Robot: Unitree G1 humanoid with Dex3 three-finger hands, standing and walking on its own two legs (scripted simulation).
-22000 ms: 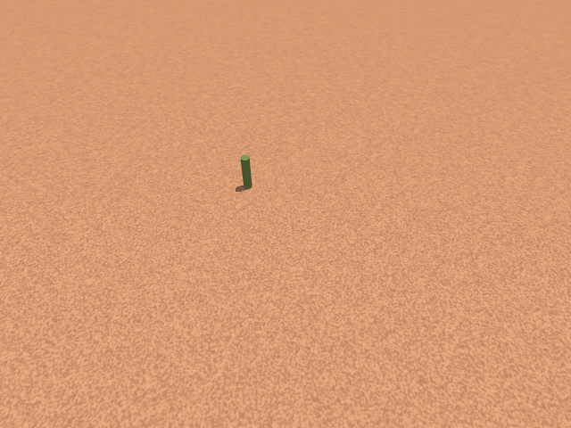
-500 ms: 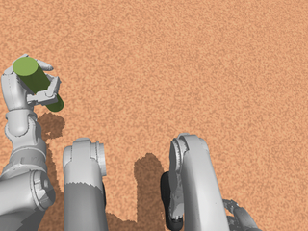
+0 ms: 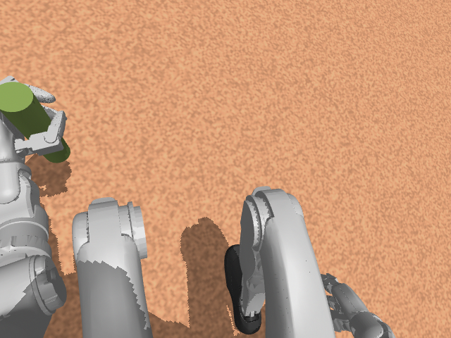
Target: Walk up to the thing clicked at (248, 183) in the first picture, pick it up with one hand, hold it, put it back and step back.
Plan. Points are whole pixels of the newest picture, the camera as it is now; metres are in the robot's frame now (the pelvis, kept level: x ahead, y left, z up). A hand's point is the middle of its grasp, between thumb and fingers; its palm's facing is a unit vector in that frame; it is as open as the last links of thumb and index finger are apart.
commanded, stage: lower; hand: left
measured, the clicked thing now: (39, 130) +0.44 +0.29 -0.10
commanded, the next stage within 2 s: loosen in 1.38 s
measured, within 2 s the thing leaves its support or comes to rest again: rests again in 1.28 s
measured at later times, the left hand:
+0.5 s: hand (57, 133) +0.45 +0.28 -0.14, palm faces +0.28 -0.96 -0.01, open 6.1 cm
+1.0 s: hand (62, 137) +0.46 +0.27 -0.16, palm faces +0.30 -0.96 -0.01, open 6.1 cm
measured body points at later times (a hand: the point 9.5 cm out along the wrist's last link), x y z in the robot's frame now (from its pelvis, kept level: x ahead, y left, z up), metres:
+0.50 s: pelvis -0.01 +0.01 -0.01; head +0.23 +0.13 +0.35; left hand +0.43 +0.33 -0.13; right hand +0.12 -0.27 -0.08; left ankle +0.08 +0.14 -0.27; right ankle +0.11 -0.13 -0.27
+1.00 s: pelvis -0.01 +0.01 -0.02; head +0.23 +0.15 +0.33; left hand +0.43 +0.32 -0.16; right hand +0.12 -0.26 -0.07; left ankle +0.08 +0.14 -0.27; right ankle +0.11 -0.13 -0.27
